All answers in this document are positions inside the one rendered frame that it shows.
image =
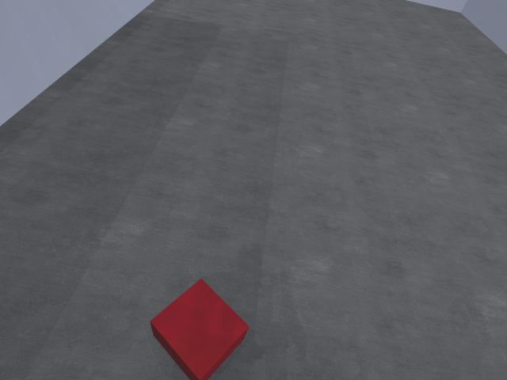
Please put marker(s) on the carton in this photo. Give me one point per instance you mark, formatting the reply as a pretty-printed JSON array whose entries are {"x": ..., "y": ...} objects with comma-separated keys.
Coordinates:
[{"x": 199, "y": 331}]

